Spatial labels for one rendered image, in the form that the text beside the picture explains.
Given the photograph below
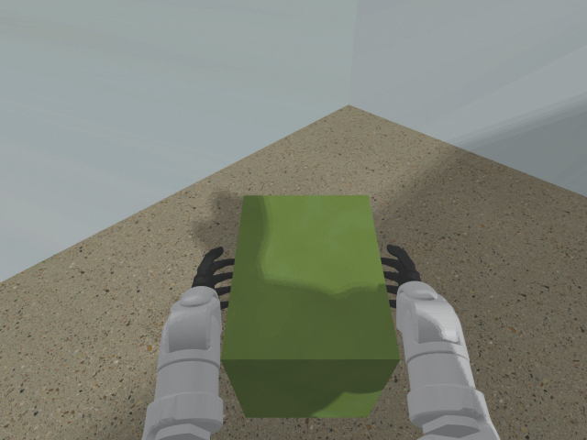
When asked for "right robot forearm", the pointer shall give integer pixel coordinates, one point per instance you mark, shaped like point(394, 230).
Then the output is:
point(443, 399)

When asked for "right robot hand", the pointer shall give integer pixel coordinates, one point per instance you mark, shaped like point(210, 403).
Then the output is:
point(405, 266)

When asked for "left robot hand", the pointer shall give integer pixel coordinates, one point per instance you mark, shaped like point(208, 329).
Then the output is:
point(205, 273)

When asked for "carton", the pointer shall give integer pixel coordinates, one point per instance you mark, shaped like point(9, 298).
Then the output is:
point(309, 330)

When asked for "left robot forearm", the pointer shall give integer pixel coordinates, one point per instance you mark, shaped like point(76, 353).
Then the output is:
point(186, 405)

